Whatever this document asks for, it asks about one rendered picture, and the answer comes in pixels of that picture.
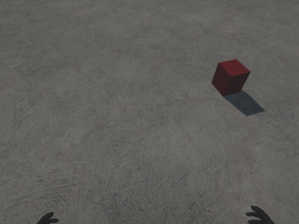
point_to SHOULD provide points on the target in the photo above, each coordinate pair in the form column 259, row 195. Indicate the right robot hand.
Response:
column 259, row 213

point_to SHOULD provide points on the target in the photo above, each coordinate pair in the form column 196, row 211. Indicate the left robot hand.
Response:
column 47, row 219

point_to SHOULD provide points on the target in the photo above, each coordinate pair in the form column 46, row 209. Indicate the carton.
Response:
column 230, row 77

